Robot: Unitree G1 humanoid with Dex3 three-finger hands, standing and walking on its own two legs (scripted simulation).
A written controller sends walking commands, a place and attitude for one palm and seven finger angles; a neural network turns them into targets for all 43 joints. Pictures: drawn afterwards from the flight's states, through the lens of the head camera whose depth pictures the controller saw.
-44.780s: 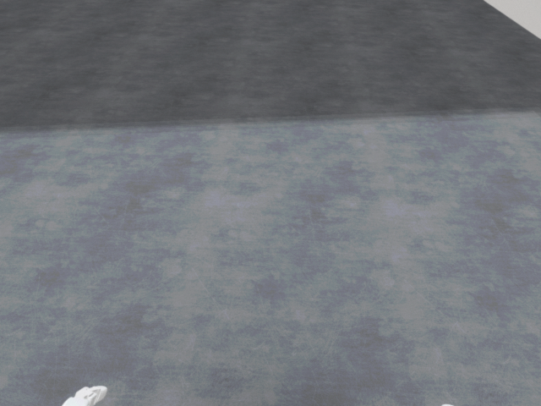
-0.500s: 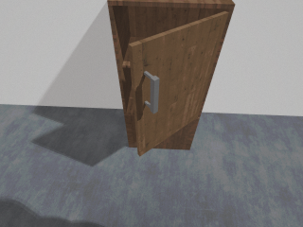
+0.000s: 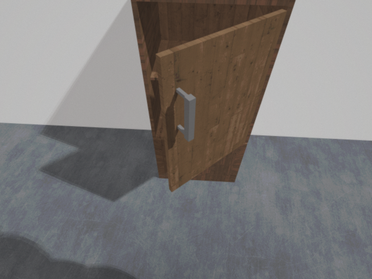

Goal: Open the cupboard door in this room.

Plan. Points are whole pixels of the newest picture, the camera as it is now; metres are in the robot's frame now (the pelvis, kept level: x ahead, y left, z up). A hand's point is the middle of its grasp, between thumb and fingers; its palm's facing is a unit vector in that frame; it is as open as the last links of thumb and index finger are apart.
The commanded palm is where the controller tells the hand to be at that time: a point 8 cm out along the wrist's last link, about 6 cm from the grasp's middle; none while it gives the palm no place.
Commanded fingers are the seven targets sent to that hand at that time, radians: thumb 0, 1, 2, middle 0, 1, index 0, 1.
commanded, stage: look to check the result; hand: left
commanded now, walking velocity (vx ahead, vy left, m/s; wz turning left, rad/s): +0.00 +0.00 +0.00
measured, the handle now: (184, 115) +0.50 +0.04 +0.06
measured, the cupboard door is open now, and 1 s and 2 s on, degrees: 41 41 41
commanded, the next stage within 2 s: walk to a spot facing it in 0.14 s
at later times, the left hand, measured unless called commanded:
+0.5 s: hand out of the picture -0.01 +0.16 -0.18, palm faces +0.00 -0.98 -0.17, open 7.4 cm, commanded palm none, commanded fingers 0.00 0.90 0.90 -0.20 -0.30 -0.20 -0.30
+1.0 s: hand out of the picture +0.08 +0.12 -0.16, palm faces -0.26 -0.92 -0.29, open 7.4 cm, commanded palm none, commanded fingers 0.00 0.90 0.90 -0.20 -0.30 -0.20 -0.30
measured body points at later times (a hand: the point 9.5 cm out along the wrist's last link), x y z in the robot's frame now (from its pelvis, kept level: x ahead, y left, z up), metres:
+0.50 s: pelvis +0.00 +0.00 -0.01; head +0.03 -0.01 +0.44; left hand +0.00 +0.22 -0.17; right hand +0.00 -0.23 -0.17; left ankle +0.02 +0.11 -0.74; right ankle -0.05 -0.10 -0.74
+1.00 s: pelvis -0.01 -0.06 +0.00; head +0.03 -0.11 +0.44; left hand +0.10 +0.17 -0.13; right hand +0.02 -0.33 -0.16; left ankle +0.03 +0.12 -0.65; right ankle -0.05 -0.10 -0.74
